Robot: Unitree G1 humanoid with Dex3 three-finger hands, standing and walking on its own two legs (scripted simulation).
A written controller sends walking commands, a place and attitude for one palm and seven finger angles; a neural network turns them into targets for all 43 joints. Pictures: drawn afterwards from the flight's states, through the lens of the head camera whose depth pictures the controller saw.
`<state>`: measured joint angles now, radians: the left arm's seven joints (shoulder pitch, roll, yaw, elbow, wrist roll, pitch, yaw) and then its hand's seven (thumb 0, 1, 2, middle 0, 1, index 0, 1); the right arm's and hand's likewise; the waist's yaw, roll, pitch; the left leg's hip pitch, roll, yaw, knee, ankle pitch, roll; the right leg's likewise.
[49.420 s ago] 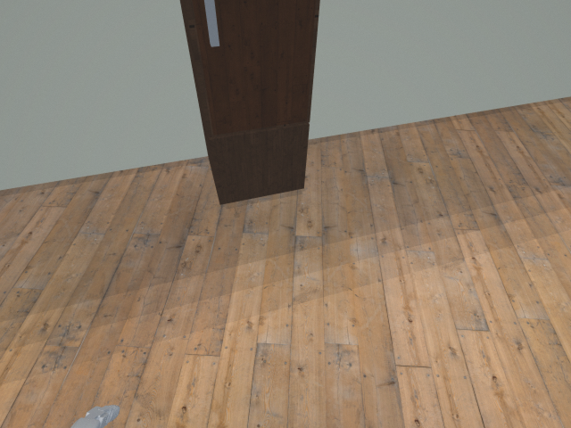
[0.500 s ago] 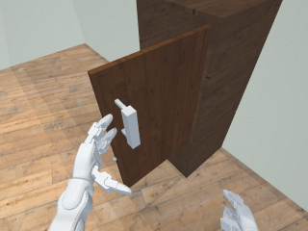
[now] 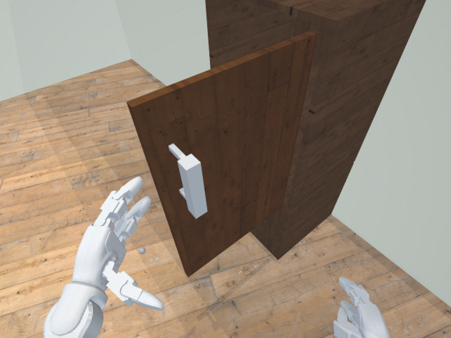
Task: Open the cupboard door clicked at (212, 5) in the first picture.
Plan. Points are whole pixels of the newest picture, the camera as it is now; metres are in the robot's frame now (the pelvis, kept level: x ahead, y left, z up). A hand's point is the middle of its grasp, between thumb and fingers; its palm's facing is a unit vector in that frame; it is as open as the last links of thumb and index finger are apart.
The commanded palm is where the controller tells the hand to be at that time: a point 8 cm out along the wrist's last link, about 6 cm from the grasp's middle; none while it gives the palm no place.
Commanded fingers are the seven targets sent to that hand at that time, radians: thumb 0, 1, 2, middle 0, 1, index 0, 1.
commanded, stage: draw the hand back to the body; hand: left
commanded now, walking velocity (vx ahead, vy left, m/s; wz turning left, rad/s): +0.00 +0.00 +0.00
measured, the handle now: (186, 180) +0.36 +0.10 +0.11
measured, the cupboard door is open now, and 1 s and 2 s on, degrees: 90 90 90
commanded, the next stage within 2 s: step back with the hand held close in 1.50 s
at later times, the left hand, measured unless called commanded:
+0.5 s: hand (87, 253) +0.20 +0.21 +0.13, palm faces +0.08 -0.98 -0.16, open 15.9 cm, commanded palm +0.17 +0.26 +0.15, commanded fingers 0.00 -0.15 0.45 -0.16 -0.30 -0.16 -0.30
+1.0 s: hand (38, 226) +0.22 +0.28 +0.16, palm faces +0.35 -0.86 -0.36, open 10.6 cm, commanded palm +0.18 +0.32 +0.18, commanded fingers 0.00 0.73 0.82 -0.19 -0.30 -0.19 -0.30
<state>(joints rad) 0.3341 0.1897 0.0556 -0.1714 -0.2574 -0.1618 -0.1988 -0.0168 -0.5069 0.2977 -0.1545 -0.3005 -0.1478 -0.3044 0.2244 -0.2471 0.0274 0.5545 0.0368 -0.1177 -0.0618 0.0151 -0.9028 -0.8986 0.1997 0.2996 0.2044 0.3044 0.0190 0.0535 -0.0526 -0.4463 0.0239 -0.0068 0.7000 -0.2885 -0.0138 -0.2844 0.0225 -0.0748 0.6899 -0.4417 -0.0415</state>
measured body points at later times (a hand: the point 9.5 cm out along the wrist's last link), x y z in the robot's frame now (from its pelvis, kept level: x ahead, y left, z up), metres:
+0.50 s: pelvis -0.01 +0.02 +0.01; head -0.02 +0.01 +0.46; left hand +0.19 +0.26 +0.14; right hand +0.19 -0.20 -0.05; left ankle +0.05 +0.13 -0.72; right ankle -0.05 -0.09 -0.72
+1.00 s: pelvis +0.01 +0.04 +0.03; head +0.00 +0.03 +0.48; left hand +0.20 +0.32 +0.18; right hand +0.19 -0.19 -0.06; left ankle +0.05 +0.13 -0.72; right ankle -0.05 -0.09 -0.72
